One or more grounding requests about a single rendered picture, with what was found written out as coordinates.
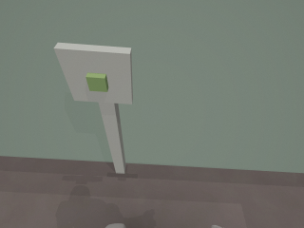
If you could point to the button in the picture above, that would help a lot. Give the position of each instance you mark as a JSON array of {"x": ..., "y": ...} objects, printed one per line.
[{"x": 97, "y": 82}]

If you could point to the panel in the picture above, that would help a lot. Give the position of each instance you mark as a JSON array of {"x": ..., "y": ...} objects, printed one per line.
[{"x": 76, "y": 60}]

